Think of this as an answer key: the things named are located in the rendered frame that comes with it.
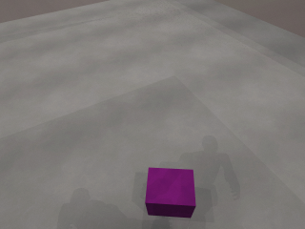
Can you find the carton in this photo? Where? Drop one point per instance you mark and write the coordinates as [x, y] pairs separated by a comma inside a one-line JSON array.
[[170, 192]]

